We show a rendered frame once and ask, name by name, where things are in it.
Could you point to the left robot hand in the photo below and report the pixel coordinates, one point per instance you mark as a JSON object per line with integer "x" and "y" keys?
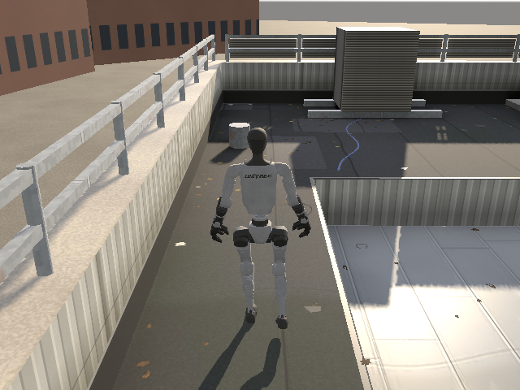
{"x": 215, "y": 230}

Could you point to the left robot upper arm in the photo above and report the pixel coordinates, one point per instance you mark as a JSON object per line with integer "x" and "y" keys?
{"x": 228, "y": 185}

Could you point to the robot left forearm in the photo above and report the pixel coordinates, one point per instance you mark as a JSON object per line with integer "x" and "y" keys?
{"x": 219, "y": 215}

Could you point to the right robot upper arm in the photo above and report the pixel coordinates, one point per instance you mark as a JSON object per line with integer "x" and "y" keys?
{"x": 288, "y": 182}

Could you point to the right robot hand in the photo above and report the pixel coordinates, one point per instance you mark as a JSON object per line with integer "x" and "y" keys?
{"x": 298, "y": 225}

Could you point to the robot right thigh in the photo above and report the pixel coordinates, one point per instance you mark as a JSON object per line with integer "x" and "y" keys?
{"x": 279, "y": 237}

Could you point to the robot right forearm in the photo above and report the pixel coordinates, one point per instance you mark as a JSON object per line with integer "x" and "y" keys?
{"x": 300, "y": 211}

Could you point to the right robot foot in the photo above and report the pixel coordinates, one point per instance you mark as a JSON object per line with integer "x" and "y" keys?
{"x": 282, "y": 322}

